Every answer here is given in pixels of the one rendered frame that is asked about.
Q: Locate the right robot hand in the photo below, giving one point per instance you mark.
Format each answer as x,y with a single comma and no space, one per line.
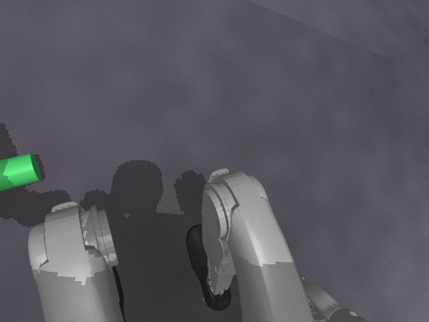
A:
322,304

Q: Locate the left robot foot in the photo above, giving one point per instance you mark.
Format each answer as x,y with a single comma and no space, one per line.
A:
120,291

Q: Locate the bottle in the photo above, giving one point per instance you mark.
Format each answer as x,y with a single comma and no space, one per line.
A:
18,171

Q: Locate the right robot arm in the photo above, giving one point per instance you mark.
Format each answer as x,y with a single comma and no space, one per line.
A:
345,315

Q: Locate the right robot foot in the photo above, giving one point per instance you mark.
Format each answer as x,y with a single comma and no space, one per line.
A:
198,260

